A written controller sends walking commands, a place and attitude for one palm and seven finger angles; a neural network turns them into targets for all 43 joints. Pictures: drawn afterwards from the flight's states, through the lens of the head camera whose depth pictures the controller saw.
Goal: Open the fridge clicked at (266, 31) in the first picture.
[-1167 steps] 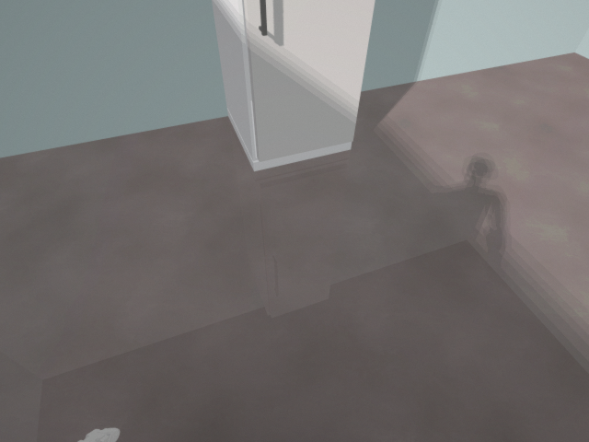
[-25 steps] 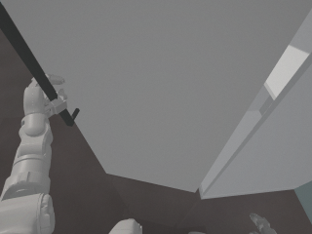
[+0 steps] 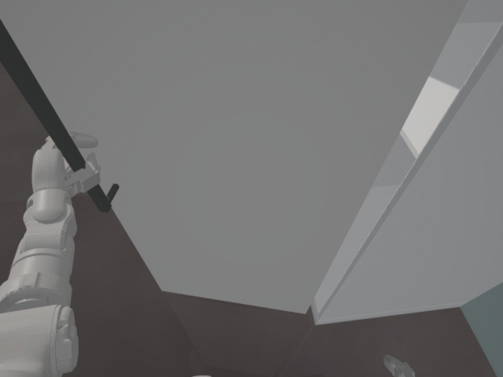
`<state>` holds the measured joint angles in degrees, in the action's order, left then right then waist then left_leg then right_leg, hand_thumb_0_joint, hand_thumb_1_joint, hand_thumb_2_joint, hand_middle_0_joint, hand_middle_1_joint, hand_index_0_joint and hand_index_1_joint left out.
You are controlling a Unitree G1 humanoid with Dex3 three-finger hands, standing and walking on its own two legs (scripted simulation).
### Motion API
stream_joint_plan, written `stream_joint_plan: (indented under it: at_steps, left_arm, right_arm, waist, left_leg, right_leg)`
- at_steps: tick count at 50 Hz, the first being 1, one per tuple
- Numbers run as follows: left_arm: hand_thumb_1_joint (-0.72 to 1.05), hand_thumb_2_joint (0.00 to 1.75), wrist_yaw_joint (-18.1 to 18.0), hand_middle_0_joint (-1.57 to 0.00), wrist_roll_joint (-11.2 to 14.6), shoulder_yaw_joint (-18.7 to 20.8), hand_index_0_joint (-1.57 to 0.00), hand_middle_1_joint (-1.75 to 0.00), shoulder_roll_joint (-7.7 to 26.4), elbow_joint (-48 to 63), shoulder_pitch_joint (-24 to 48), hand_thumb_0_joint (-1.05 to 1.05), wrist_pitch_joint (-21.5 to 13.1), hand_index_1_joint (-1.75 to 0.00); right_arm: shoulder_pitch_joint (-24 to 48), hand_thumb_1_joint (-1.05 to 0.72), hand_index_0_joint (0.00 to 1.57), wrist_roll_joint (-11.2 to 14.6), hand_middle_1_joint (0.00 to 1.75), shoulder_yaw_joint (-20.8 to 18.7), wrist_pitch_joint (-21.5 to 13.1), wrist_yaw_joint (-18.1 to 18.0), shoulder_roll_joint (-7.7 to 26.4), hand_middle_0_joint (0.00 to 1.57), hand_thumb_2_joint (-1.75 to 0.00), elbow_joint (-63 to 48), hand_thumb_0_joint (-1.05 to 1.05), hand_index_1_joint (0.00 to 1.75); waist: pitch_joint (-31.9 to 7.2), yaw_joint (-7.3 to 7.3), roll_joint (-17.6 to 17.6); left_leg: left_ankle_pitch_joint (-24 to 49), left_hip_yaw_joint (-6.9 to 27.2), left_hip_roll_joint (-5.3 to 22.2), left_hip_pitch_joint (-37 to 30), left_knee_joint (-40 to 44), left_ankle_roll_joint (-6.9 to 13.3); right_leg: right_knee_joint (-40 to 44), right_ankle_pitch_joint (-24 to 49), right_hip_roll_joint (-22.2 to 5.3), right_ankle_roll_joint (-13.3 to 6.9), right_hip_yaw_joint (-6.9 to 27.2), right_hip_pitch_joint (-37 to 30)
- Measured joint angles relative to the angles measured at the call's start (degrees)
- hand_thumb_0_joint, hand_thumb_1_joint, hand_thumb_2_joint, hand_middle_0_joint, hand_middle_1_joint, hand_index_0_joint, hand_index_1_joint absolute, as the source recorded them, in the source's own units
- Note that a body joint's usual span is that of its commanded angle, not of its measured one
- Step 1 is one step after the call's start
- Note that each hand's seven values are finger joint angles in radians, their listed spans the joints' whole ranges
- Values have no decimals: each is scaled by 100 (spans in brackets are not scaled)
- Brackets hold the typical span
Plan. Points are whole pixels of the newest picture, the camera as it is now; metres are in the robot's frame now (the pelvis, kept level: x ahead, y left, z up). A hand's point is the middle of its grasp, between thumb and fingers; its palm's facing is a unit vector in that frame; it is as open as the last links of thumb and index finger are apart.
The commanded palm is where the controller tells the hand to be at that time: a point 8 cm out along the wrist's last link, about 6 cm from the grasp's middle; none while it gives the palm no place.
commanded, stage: stop walking and hold the door back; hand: left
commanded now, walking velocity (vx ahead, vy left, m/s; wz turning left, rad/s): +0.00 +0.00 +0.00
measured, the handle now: (59, 114) +0.44 +0.32 +0.18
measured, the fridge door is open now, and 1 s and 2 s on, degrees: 74 71 71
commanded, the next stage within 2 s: loosen the grip on the handle in 0.22 s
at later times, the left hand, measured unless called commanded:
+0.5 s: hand (92, 158) +0.43 +0.30 +0.09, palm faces +0.37 -0.89 -0.27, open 6.5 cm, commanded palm +0.38 +0.34 +0.10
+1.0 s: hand (83, 164) +0.43 +0.33 +0.07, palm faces +0.40 -0.88 -0.26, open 14.4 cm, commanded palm +0.39 +0.37 +0.09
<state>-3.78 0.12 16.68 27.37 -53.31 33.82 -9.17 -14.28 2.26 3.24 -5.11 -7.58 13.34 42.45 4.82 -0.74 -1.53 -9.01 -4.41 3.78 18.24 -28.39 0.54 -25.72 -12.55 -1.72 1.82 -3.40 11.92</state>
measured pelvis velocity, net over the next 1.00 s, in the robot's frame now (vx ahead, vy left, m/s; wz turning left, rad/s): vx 0.04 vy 0.00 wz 0.01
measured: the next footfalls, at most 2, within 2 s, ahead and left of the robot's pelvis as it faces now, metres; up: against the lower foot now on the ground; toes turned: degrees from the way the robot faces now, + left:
none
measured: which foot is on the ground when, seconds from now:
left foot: down 0.00-1.00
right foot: down 0.00-1.00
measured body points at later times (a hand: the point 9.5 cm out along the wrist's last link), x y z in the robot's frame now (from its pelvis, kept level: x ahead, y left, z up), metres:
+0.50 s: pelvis +0.00 -0.01 -0.01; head +0.03 +0.00 +0.44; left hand +0.41 +0.34 +0.11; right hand +0.06 -0.32 -0.10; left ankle +0.07 +0.11 -0.74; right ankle +0.01 -0.14 -0.74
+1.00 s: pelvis +0.04 +0.00 -0.01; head +0.09 +0.01 +0.43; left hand +0.41 +0.37 +0.09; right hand +0.15 -0.25 -0.12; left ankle +0.07 +0.11 -0.74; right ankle +0.01 -0.14 -0.74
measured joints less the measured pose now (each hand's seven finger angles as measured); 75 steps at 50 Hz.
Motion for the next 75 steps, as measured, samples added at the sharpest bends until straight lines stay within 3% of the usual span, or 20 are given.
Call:
stream_joint_plan:
  at_steps: [7, 16, 18, 22, 26, 35, 37, 42, 48, 51, 55, 62, 66, 75]
  left_arm:
    - [72, 78, 56, -43, 14, 130, -44, -137, 217, -965, 387, -7, -131, -140]
    - [72, 78, 153, -41, 5, 344, -45, -136, 464, -1309, 566, -7, -97, -140]
    - [70, 78, 424, -40, -416, 815, -45, -136, 539, -1416, 789, -6, 63, -140]
    - [63, 75, 637, -41, -677, 897, -45, -136, 761, -1379, 919, -4, 407, -140]
    - [43, 67, 475, -42, -599, 908, -45, -137, 755, -788, 566, -2, 270, -140]
    - [-25, 34, 267, -41, -287, 569, -42, -135, 297, 342, 27, 0, 572, -136]
    - [-34, 30, 243, -40, -269, 596, -40, -133, 189, 485, -55, 0, 532, -133]
    - [-47, 23, 349, -35, -338, 732, -35, -127, 378, 304, -129, -1, 749, -127]
    - [-53, 21, 453, -29, -80, 637, -29, -120, 218, 832, -345, -1, 687, -119]
    - [-54, 20, 526, -27, -126, 706, -27, -118, 207, 828, -373, -1, 852, -117]
    - [-54, 20, 581, -27, -279, 1009, -26, -116, 478, 646, -393, -1, 947, -116]
    - [-55, 20, 986, -26, -83, 1230, -26, -115, 851, 614, -554, -1, 774, -115]
    - [-55, 20, 1170, -26, -146, 1304, -25, -115, 1069, 286, -437, -1, 801, -115]
    - [-55, 20, 1461, -25, -272, 1504, -25, -115, 1512, -446, -6, -2, 346, -115]
  right_arm:
    - [-186, -90, 21, 54, 30, -149, 70, -58, 370, 21, -90, 165, 0, 30]
    - [-348, -91, 20, 94, 30, -302, 135, -84, 637, 20, -90, 224, 1, 30]
    - [-419, -91, 20, -47, 30, -434, 101, 64, 554, 20, -90, 104, 1, 30]
    - [-515, -90, 20, -134, 30, -444, -87, 235, 474, 20, -90, -38, 1, 30]
    - [-452, -90, 20, -134, 30, -451, -72, 273, 459, 20, -90, -182, 0, 30]
    - [-356, -90, 20, -97, 30, -353, -126, 196, 273, 20, -90, -88, 0, 30]
    - [-294, -90, 20, -115, 30, -313, -149, 185, 200, 20, -90, -44, 1, 30]
    - [-171, -90, 21, -135, 30, -218, -65, 193, 66, 20, -90, -173, 0, 30]
    - [-231, -90, 21, -116, 30, -232, -25, 188, 19, 20, -90, -167, 0, 30]
    - [-213, -90, 21, -98, 30, -220, 55, 186, 48, 21, -90, -171, 0, 30]
    - [-197, -90, 21, -116, 30, -231, 156, 139, 81, 21, -90, -275, 0, 30]
    - [-391, -90, 21, -63, 30, -315, 265, 90, 212, 20, -90, -282, 0, 30]
    - [-461, -90, 21, -47, 30, -325, 321, 45, 290, 20, -90, -247, 0, 30]
    - [-506, -90, 21, -65, 30, -288, 378, -38, 327, 20, -90, -168, 0, 30]
  waist:
    - [-107, -84, -65]
    - [-80, -264, -15]
    - [-113, -260, 103]
    - [-476, -422, 328]
    - [-544, -445, 364]
    - [-518, -163, 287]
    - [-562, -129, 266]
    - [-643, -159, 214]
    - [-742, -33, 159]
    - [-787, -45, 142]
    - [-812, -143, 153]
    - [-868, -121, 146]
    - [-851, -131, 148]
    - [-808, -232, 181]
  left_leg:
    - [29, -28, 46, 71, 0, -40]
    - [34, -43, 84, 69, 23, -79]
    - [31, -79, 83, 130, 8, -68]
    - [73, -26, 20, 449, -25, -67]
    - [-48, -40, 18, 679, -223, -38]
    - [-277, 42, -79, 884, -513, 2]
    - [-349, 49, -90, 896, -573, 10]
    - [-521, 59, -103, 1044, -771, 24]
    - [-692, 98, -108, 1083, -920, 23]
    - [-746, 107, -108, 1088, -958, 20]
    - [-789, 99, -83, 1146, -1010, 4]
    - [-834, 128, -23, 1207, -1068, -35]
    - [-812, 182, -21, 1294, -1099, -46]
    - [-769, 257, 17, 1566, -1233, -63]
  right_leg:
    - [-117, -24, 40, -53, 37, 147]
    - [-114, -25, 78, -84, 57, 167]
    - [-220, -52, 72, -104, 92, 289]
    - [-441, -160, 8, -139, 40, 660]
    - [-617, -234, 3, -122, 81, 894]
    - [-762, -428, -95, -42, 19, 979]
    - [-779, -478, -109, -27, 12, 967]
    - [-920, -624, -132, 3, 8, 1080]
    - [-964, -753, -140, 22, -28, 1051]
    - [-984, -799, -141, 21, -34, 1046]
    - [-1049, -848, -121, 6, -20, 1119]
    - [-1058, -870, -58, -30, -39, 1156]
    - [-1096, -874, -51, -51, -89, 1224]
    - [-1227, -850, -10, -85, -145, 1471]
